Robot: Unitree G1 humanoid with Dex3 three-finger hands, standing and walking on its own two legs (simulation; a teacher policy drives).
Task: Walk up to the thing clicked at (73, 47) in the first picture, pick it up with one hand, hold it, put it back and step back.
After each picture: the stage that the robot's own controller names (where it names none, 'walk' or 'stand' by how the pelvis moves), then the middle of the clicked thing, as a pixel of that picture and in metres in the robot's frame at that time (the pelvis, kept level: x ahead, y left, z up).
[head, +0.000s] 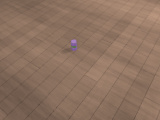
stand; (73, 45) +1.38 +0.08 -0.72
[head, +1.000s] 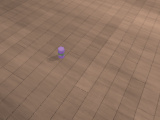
walk; (61, 52) +1.22 +0.12 -0.72
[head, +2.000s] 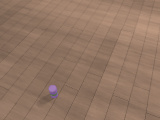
walk; (53, 91) +0.71 +0.22 -0.70
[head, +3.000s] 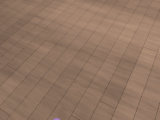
stand; out of the picture +0.42 +0.23 -0.70
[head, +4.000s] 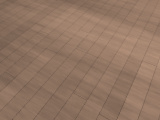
stand; out of the picture +0.36 +0.20 -0.72
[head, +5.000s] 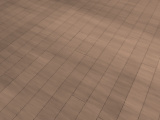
stand; out of the picture +0.36 +0.21 -0.73
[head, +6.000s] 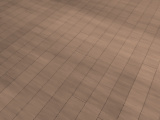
stand; out of the picture +0.36 +0.22 -0.73
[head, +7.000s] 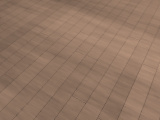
stand; out of the picture +0.35 +0.22 -0.73
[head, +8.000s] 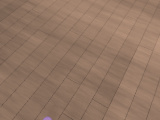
go down; out of the picture +0.36 +0.22 -0.70
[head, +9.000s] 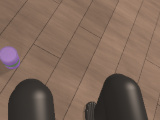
go down; (10, 58) +0.44 +0.25 -0.28
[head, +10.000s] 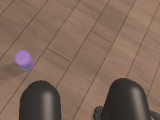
close in; (24, 61) +0.44 +0.24 -0.30
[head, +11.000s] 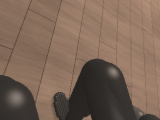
close in; out of the picture +0.43 +0.29 -0.22
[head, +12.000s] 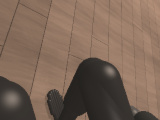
close; out of the picture +0.42 +0.30 -0.23
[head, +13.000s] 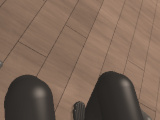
lift; out of the picture +0.37 +0.28 -0.15
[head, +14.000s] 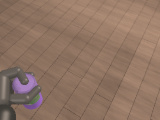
hold; (28, 92) +0.32 +0.18 +0.00
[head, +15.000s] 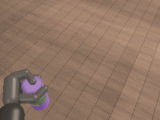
hold; (36, 93) +0.33 +0.17 -0.01
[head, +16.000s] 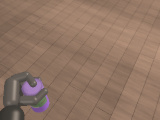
hold; (36, 96) +0.32 +0.17 -0.02
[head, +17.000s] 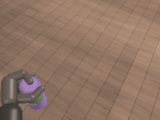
crouch; (33, 93) +0.33 +0.18 -0.04
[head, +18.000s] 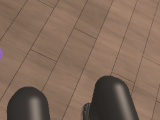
crouch; out of the picture +0.46 +0.26 -0.12
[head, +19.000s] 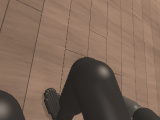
lower; out of the picture +0.44 +0.31 -0.23
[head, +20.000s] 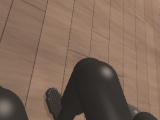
lower; out of the picture +0.43 +0.31 -0.23
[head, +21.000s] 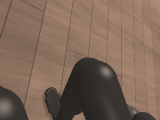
lower; out of the picture +0.43 +0.31 -0.23
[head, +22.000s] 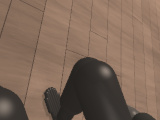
lower; out of the picture +0.44 +0.31 -0.23
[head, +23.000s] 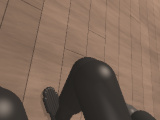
open; out of the picture +0.43 +0.30 -0.24
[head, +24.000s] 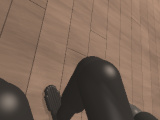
rise; out of the picture +0.43 +0.30 -0.23
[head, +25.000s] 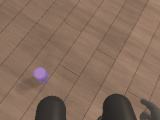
walk; (41, 75) +0.45 +0.21 -0.44
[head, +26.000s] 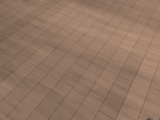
stand; out of the picture +0.38 +0.19 -0.67
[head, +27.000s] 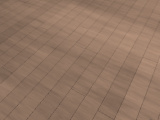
stand; out of the picture +0.39 +0.20 -0.67
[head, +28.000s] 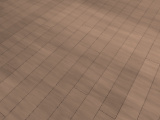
stand; out of the picture +0.39 +0.20 -0.69
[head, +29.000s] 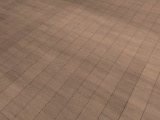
stand; out of the picture +0.40 +0.20 -0.72
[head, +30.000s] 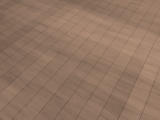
stand; out of the picture +0.37 +0.21 -0.73
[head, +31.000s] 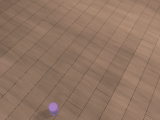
walk; (53, 109) +0.43 +0.16 -0.70
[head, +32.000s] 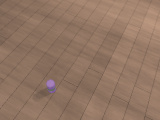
walk; (51, 86) +0.63 +0.22 -0.70
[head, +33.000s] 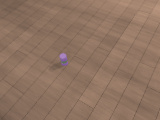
walk; (63, 59) +0.96 +0.25 -0.70
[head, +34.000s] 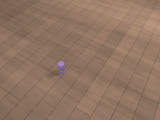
stand; (61, 67) +0.98 +0.19 -0.71
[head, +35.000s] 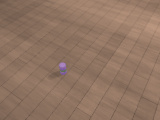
stand; (62, 68) +1.01 +0.18 -0.73
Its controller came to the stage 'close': yes
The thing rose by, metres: 0.70
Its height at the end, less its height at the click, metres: +0.00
